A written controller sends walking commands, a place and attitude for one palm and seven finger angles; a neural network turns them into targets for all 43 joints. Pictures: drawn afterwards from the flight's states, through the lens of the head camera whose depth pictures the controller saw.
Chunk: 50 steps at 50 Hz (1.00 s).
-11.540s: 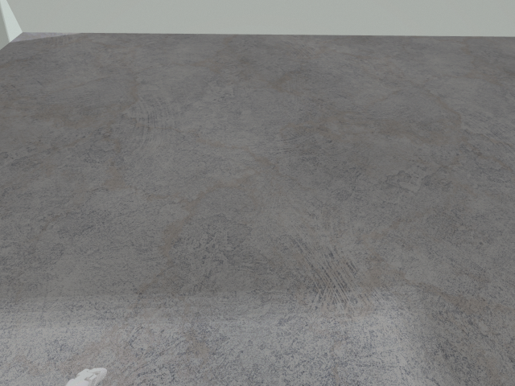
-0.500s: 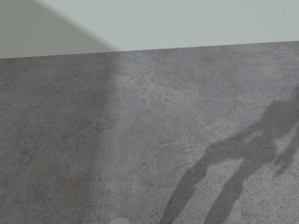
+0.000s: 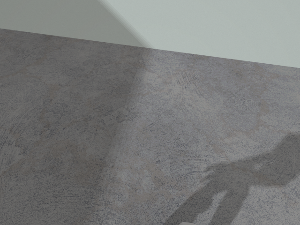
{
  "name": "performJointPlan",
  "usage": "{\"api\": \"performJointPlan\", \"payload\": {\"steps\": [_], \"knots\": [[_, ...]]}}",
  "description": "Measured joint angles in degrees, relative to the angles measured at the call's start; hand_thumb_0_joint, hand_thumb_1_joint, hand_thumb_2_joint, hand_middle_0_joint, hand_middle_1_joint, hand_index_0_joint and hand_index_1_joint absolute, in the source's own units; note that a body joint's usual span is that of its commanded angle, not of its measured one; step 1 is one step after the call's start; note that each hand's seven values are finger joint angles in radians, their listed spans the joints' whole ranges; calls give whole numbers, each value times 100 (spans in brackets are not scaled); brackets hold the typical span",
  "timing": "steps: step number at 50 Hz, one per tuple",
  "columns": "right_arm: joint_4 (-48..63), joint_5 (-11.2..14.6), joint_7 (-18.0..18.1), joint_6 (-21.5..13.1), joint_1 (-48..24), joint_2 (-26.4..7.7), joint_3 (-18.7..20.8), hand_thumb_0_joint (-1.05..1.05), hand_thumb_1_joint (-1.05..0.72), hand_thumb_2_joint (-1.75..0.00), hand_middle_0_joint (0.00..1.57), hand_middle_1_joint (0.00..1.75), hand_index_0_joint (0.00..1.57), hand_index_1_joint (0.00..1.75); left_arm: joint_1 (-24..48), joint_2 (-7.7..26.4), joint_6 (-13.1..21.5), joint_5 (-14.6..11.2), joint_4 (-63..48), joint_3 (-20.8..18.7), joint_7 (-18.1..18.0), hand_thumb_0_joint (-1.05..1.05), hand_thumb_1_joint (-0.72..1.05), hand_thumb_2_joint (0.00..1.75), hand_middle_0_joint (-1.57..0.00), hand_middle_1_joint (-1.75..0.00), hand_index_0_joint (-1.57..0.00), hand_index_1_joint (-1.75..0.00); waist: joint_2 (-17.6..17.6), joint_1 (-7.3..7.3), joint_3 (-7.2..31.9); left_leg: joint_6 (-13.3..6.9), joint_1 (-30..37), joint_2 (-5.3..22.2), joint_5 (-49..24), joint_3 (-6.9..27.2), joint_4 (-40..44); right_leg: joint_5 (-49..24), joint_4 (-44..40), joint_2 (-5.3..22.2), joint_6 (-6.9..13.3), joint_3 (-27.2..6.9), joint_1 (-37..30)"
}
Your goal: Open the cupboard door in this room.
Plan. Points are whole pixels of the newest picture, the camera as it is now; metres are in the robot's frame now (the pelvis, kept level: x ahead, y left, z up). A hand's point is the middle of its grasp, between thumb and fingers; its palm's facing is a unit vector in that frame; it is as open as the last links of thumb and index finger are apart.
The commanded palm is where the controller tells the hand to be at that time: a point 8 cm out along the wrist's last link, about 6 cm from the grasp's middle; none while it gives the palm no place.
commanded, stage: turn or walk to find it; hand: left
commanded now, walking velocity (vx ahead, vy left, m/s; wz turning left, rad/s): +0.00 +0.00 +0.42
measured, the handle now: out of the picture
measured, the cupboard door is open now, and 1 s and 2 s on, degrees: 0 0 0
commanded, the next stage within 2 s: none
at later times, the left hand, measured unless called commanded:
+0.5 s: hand out of the picture -0.02 +0.16 -0.16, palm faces +0.26 -0.93 -0.24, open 7.3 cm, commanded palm none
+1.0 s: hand out of the picture -0.09 +0.22 -0.16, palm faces +0.45 -0.86 -0.26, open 7.3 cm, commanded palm none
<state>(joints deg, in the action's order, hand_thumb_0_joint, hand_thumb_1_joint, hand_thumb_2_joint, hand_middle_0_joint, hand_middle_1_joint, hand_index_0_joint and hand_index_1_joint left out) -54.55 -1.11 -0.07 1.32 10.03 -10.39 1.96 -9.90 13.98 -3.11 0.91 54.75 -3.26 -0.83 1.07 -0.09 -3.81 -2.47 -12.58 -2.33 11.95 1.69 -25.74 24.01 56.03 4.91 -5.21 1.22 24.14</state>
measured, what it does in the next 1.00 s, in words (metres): steps on the spot, turning left: right foot, then left foot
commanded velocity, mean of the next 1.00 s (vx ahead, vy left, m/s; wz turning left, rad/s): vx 0.00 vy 0.00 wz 0.42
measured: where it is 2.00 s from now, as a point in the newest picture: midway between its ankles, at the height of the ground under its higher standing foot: outside the picture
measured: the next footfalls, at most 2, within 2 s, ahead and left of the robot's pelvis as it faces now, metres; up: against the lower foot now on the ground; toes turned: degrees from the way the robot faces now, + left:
right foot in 0.16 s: +0.03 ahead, -0.14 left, +0.00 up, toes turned +1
left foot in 0.62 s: -0.07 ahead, +0.10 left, +0.00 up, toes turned +22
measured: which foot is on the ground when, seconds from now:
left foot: down 0.00-0.16, up 0.18-0.60, down 0.62-1.00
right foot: up 0.00-0.14, down 0.16-0.62, up 0.64-1.00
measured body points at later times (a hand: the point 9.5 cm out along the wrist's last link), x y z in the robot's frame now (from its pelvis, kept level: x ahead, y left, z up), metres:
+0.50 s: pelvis -0.04 -0.04 +0.00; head -0.01 -0.05 +0.45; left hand -0.03 +0.21 -0.14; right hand +0.04 -0.29 -0.16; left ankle -0.11 +0.11 -0.68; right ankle +0.00 -0.14 -0.74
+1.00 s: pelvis -0.08 -0.01 +0.00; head -0.06 +0.00 +0.45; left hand -0.12 +0.26 -0.14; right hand +0.09 -0.20 -0.15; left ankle -0.11 +0.09 -0.74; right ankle -0.03 -0.15 -0.69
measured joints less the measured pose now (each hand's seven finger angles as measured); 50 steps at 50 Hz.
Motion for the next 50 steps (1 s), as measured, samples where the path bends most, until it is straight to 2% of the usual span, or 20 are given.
{"api": "performJointPlan", "payload": {"steps": [5,7,8,10,12,15,18,21,27,29,31,32,34,35,39,45,50], "knots": [[-66,-30,-5,72,222,-68,81,1,-91,-89,20,30,21,30,227,-148,60,-39,-153,56,-8,0,91,90,-19,-30,-20,-30,-173,185,-15,119,-257,-50,-47,232,-177,65,-1173,-184,72,19,-458],[-100,-17,-9,107,326,-114,120,1,-91,-89,20,30,21,30,264,-202,135,-54,-223,86,-4,0,91,90,-19,-30,-20,-30,-230,219,9,203,-422,-93,-16,327,-359,-389,-2005,-245,108,72,-803],[-118,3,-16,123,378,-143,145,1,-91,-89,20,30,21,30,264,-231,188,-44,-253,96,-8,0,91,90,-20,-30,-20,-30,-263,213,25,255,-532,-113,35,369,-518,-627,-2385,-256,189,114,-957],[-180,26,-15,195,412,-229,217,1,-91,-89,20,30,21,30,258,-347,251,1,-270,143,-20,0,91,90,-20,-30,-20,-30,-417,237,-31,301,-826,-118,820,412,-1296,-714,-2338,-288,470,267,-967],[-222,5,-33,286,474,-292,275,1,-91,-89,20,30,21,30,172,-431,249,11,-292,172,-25,0,91,90,-20,-30,-21,-30,-431,250,-2,328,-1215,-168,1262,307,-2474,-717,-2382,-193,613,400,-1029],[-269,-23,-85,344,528,-378,337,1,-91,-89,20,30,20,30,33,-502,207,8,-250,184,-36,0,91,90,-20,-30,-21,-30,-423,252,38,410,-1560,-28,1043,143,-3775,-835,-2617,-95,638,547,-1162],[-287,-27,-104,336,601,-418,352,1,-91,-89,20,30,20,29,-55,-522,207,13,-180,190,-38,0,91,90,-20,-30,-21,-30,-393,280,61,524,-1586,184,774,95,-4201,-914,-2762,-13,633,740,-1233],[-341,-20,-108,354,625,-419,342,1,-91,-89,19,30,20,29,-123,-522,236,32,-146,181,-41,0,91,90,-20,-30,-21,-30,-322,233,58,605,-1369,366,824,45,-3920,-931,-2791,78,621,916,-1237],[-344,32,-83,321,368,-354,250,1,-91,-90,19,30,20,29,-246,-379,264,93,-74,125,-14,0,91,90,-20,-30,-21,-30,-109,16,-60,605,-668,480,1398,-231,-2318,-885,-2568,318,510,1172,-1063],[-280,56,-72,253,241,-323,212,1,-91,-90,19,30,20,29,-286,-283,245,94,-20,90,-7,0,91,90,-20,-30,-21,-30,-32,-32,-95,573,-413,450,1286,-360,-1670,-826,-2390,417,430,1268,-975],[-183,63,-75,144,152,-316,180,1,-91,-90,19,30,20,29,-364,-178,195,54,28,51,-5,0,91,90,-20,-30,-21,-30,13,-48,-75,464,-79,416,748,-453,-807,-687,-2053,519,315,1358,-826],[-171,51,-69,88,74,-252,176,1,-91,-90,19,30,20,29,-377,-88,142,26,70,15,-8,0,91,90,-20,-30,-21,-30,144,-69,-94,336,-98,328,732,-482,-814,-424,-1742,581,251,1224,-685],[-106,28,-65,28,-22,-139,120,1,-91,-89,19,30,20,29,-408,52,-12,17,163,-28,-37,0,91,90,-20,-30,-21,-30,276,-122,-93,155,-116,266,787,-496,-900,309,-912,433,193,794,-361],[-78,16,-46,2,-39,-98,92,1,-91,-89,19,30,20,29,-415,92,-74,21,213,-45,-43,1,91,90,-20,-30,-21,-30,279,-123,-67,109,-86,268,765,-472,-838,438,-517,333,174,653,-222],[-27,8,36,-37,-73,-26,7,1,-91,-89,20,30,20,30,-331,136,-95,12,279,-65,10,1,91,90,-19,-30,-20,-30,173,-114,-22,38,79,223,446,-304,-357,108,479,108,103,318,145],[-14,26,38,-56,-28,14,-23,0,-91,-89,20,30,21,30,-137,86,-11,1,144,-29,17,1,91,90,-19,-30,-20,-30,82,-91,6,-11,160,37,127,-127,44,-188,552,52,-14,52,203],[-28,-9,20,-9,112,6,23,0,-91,-89,20,30,21,30,79,-28,-17,-16,16,6,-7,1,91,90,-19,-30,-20,-30,-40,55,16,33,21,-63,36,79,13,66,-161,-48,-7,-2,-70]]}}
